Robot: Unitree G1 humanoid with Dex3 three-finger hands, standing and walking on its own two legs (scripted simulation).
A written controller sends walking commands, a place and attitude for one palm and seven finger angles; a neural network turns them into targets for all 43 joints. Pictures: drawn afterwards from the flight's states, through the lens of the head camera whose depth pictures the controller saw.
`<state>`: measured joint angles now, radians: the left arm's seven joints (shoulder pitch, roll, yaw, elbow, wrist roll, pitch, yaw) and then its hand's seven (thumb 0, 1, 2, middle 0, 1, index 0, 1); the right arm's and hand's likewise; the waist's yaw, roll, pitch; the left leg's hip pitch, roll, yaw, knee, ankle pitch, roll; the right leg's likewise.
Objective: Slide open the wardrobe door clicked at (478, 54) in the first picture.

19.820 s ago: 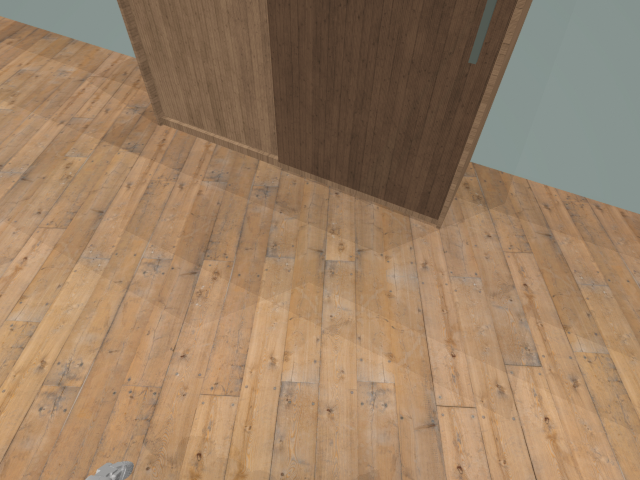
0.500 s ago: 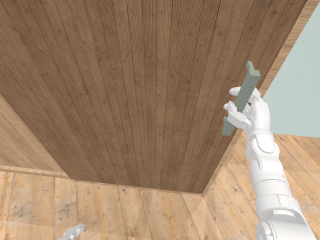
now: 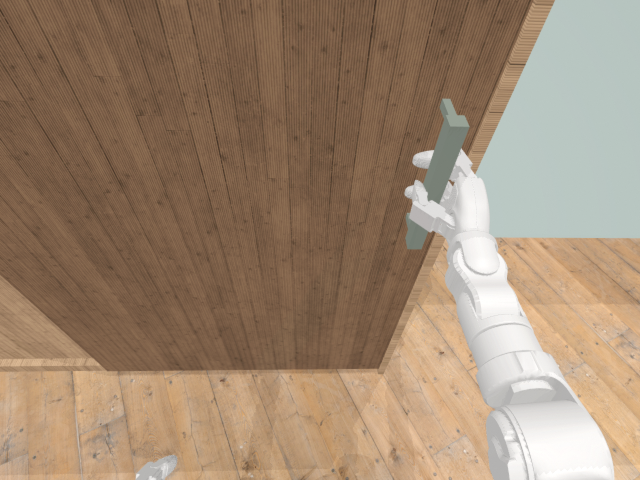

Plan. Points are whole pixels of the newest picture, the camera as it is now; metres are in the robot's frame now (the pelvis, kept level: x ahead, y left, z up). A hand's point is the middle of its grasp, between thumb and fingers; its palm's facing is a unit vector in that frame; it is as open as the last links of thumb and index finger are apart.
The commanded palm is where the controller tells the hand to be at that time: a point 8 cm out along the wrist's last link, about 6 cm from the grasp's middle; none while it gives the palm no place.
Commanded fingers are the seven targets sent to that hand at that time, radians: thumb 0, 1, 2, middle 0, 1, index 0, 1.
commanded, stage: tug the door sideways, standing still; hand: right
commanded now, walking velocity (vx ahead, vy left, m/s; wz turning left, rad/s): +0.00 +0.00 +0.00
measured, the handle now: (428, 182) +0.50 -0.10 +0.11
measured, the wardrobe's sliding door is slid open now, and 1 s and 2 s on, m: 0.00 0.00 0.17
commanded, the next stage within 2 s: step sideways, sliding the door along in 0.40 s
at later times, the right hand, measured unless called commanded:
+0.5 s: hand (416, 207) +0.44 -0.07 +0.11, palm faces -0.03 +1.00 -0.05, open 5.9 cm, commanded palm +0.42 -0.11 +0.12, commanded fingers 0.00 -0.90 -0.90 0.45 1.40 0.45 1.40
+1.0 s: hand (411, 203) +0.44 -0.07 +0.12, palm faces +0.11 +0.99 -0.10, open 6.0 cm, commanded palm +0.41 -0.06 +0.12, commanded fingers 0.00 -0.90 -0.90 0.45 1.40 0.45 1.40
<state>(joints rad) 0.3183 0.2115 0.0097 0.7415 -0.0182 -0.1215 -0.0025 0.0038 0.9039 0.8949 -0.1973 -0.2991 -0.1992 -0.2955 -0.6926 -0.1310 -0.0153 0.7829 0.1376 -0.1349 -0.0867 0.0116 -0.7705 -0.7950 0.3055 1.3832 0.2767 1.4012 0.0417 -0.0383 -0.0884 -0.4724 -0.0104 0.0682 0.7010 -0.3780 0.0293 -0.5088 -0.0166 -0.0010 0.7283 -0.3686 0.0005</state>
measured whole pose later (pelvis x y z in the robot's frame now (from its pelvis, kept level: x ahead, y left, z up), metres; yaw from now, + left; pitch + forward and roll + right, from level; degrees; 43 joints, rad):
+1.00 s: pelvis +0.00 +0.05 +0.01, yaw +2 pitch +0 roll -1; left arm 0.21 0.24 0.00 0.71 -0.04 0.02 0.11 0.01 0.90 0.89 -0.20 -0.30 -0.20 -0.30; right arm -0.71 -0.17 -0.03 0.73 0.13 -0.03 -0.16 0.02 -0.77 -0.85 0.26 1.22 0.22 1.40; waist -0.03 -0.02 0.11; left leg -0.28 -0.03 0.08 0.64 -0.36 0.08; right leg -0.38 -0.06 -0.06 0.84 -0.46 0.02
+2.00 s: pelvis +0.08 +0.23 +0.02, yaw +2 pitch -2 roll +2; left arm 0.09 0.20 0.00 0.53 -0.02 -0.02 0.01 0.01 0.91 0.90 -0.19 -0.30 -0.20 -0.30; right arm -0.23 -0.09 0.07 0.08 0.04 -0.06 -0.18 0.03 -0.76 -0.82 0.38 1.38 0.25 1.40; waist -0.14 -0.08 0.21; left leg -0.42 0.00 -0.01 0.91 -0.44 -0.02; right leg -0.17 -0.19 -0.14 0.55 -0.32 0.08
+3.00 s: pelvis +0.00 +0.44 +0.01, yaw +8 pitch -2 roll +2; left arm 0.18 0.20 0.00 0.59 -0.04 0.01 0.05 0.01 0.90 0.90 -0.20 -0.30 -0.20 -0.30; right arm -0.41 -0.20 -0.06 0.31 0.12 0.02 -0.18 0.03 -0.78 -0.83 0.31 1.28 0.21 1.40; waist -0.10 -0.05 0.13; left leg -0.29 0.04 0.04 0.60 -0.23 -0.01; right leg -0.26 -0.22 -0.05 0.63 -0.31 0.13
